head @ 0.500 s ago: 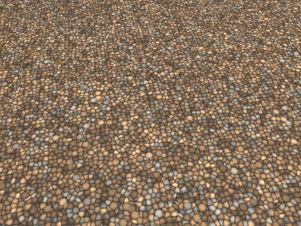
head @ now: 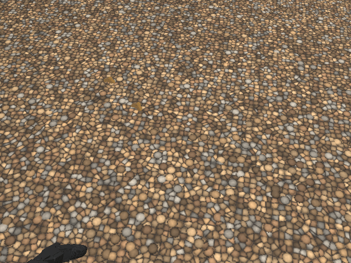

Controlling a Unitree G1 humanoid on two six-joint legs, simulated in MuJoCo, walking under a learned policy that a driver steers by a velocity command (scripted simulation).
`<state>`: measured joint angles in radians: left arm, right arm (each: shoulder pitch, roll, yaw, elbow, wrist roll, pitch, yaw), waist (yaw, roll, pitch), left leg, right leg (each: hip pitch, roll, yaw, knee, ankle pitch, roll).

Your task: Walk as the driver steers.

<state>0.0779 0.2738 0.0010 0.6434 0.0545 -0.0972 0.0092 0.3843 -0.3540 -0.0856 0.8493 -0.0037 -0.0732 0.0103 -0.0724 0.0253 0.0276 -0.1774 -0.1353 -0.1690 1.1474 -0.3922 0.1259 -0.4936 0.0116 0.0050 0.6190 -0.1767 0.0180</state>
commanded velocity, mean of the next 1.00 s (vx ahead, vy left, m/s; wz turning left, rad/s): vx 0.97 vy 0.00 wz -0.60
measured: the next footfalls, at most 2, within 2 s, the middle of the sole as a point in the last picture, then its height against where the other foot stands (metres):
left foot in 0.30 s outside the picture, level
right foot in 0.74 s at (215, 176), level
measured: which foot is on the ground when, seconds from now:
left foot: up 0.00-0.28, down 0.30-0.72, up 0.74-1.00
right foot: down 0.00-0.32, up 0.34-0.72, down 0.74-1.00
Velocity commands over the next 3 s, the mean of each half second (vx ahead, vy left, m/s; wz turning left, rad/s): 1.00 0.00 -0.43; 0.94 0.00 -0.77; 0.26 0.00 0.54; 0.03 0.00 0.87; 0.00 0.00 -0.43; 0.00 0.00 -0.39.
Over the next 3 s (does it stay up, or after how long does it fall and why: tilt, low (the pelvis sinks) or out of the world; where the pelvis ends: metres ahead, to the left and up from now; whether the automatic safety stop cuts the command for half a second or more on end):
stays up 1.21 -0.46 0.02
